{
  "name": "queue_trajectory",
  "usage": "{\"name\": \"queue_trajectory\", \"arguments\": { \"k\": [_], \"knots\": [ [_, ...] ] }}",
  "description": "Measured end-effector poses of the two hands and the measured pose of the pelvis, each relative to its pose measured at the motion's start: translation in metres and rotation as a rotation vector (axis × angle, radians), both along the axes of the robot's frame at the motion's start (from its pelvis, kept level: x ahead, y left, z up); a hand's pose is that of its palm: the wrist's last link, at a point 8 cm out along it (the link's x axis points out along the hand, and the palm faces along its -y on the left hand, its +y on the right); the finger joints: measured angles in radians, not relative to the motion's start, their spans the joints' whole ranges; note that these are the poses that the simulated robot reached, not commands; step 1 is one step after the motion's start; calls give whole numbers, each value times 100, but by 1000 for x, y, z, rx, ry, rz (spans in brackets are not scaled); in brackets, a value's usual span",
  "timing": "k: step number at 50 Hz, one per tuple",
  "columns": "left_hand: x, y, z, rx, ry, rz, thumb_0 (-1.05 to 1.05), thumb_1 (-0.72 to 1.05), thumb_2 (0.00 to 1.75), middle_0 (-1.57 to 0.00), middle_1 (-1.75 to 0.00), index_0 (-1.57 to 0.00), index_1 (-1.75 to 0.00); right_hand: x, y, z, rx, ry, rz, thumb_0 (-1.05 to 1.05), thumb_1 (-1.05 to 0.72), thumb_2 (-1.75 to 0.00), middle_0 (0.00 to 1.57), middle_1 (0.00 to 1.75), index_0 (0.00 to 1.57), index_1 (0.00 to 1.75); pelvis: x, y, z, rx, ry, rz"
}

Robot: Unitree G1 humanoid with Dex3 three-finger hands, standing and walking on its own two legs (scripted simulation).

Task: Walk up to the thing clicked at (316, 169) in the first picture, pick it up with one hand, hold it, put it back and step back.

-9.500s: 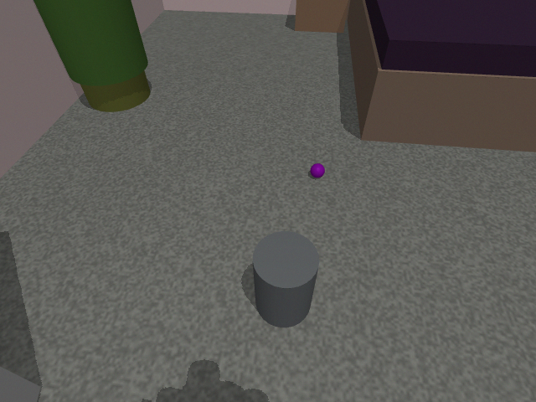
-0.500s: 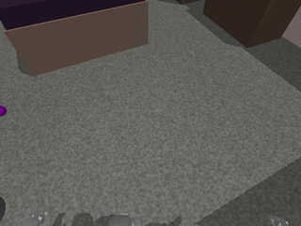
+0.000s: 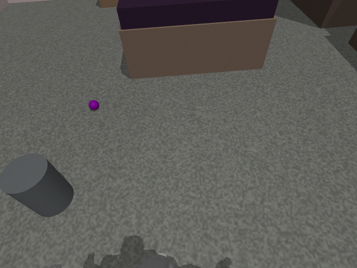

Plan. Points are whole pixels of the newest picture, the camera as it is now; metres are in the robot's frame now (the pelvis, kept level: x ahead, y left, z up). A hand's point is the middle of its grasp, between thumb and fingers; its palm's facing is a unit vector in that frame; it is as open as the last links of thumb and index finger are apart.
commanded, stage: walk up
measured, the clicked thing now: (93, 105) +1.34 +0.79 -0.72
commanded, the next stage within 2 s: stand in 1.52 s
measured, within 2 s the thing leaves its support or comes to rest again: neither
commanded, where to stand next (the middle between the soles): +0.11 +0.01 m, yaw +22 degrees
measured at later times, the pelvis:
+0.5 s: pelvis +0.02 +0.00 -0.03, yaw +15 degrees
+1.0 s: pelvis +0.03 +0.00 -0.01, yaw +23 degrees
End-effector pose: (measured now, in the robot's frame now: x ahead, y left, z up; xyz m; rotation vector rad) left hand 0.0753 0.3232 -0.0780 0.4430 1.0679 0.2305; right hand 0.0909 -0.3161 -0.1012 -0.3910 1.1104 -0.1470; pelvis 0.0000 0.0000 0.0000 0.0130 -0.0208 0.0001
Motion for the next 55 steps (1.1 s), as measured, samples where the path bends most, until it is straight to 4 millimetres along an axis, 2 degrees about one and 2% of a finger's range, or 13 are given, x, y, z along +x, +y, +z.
{"name": "queue_trajectory", "arguments": {
  "k": [3,6,10,12,17,22,27,31,35,39,46,51,55],
  "knots": [
    [-18,7,4,-5,14,41,1,90,90,-20,-30,-21,-30,20,5,5,5,-5,51,1,-90,-90,21,30,20,30,3,4,4,8,-5,43],
    [-35,18,-2,-16,34,88,1,90,90,-20,-30,-21,-30,40,13,9,-11,-11,90,1,-90,-90,21,30,20,30,7,10,2,13,-8,79],
    [-52,39,-26,-39,64,161,1,90,90,-20,-30,-21,-30,65,27,7,-63,-51,129,1,-90,-90,21,30,20,30,14,24,-13,22,-11,119],
    [-57,41,-36,-52,84,200,1,90,90,-20,-30,-20,-30,71,35,8,-80,-67,150,1,-90,-90,21,30,20,30,15,28,-16,21,-16,139],
    [-59,33,-45,-92,86,235,1,91,90,-20,-30,-20,-30,78,43,15,-99,-68,182,1,-90,-90,21,30,20,30,17,25,-14,-6,-17,189],
    [-66,19,-50,-103,74,275,1,91,90,-20,-30,-20,-30,90,38,7,-101,-61,228,1,-89,-90,21,30,21,30,18,13,-19,-22,-11,237],
    [-83,-2,-52,-78,64,321,1,91,90,-20,-30,-20,-30,109,29,-10,-83,-53,258,1,-89,-90,21,30,21,30,17,-6,-28,-45,-16,281],
    [-100,-13,-42,-86,67,367,1,91,90,-20,-30,-20,-30,120,34,-9,-68,-29,298,1,-90,-90,21,30,20,30,17,-8,-19,-10,-19,320],
    [-116,-11,-35,-87,83,387,1,90,90,-20,-30,-21,-30,127,42,-5,-55,-16,333,1,-90,-90,21,30,20,30,17,-2,-12,3,-8,347],
    [-129,1,-42,-89,106,429,1,90,90,-20,-30,-21,-30,126,54,-7,-63,-17,346,1,-90,-90,21,30,20,30,17,7,-17,25,-13,361],
    [-128,4,-41,-87,112,462,1,91,90,-20,-30,-20,-30,126,68,-9,-30,-3,354,1,-90,-90,21,30,20,30,22,7,-12,-7,-11,385],
    [-122,-6,-36,-97,103,460,1,91,90,-20,-30,-20,-30,134,76,-10,3,13,351,1,-90,-90,21,30,20,30,28,3,-6,-21,-22,400],
    [-111,-12,-31,-118,88,460,1,91,90,-20,-30,-20,-30,141,82,-8,20,24,364,1,-90,-90,21,30,20,30,31,2,1,-20,-19,409]
  ]
}}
